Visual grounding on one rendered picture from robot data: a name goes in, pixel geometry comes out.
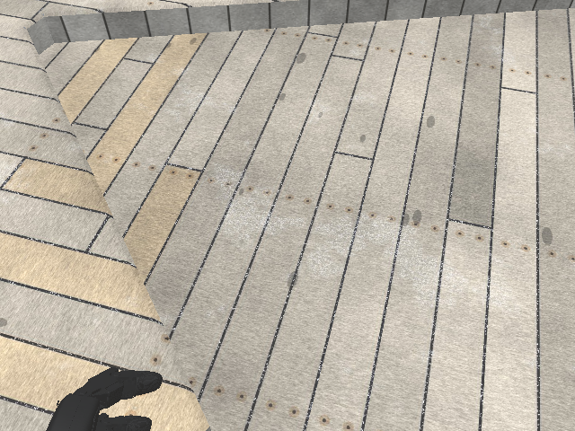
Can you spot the robot left hand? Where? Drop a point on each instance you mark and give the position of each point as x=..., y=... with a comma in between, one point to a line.
x=80, y=411

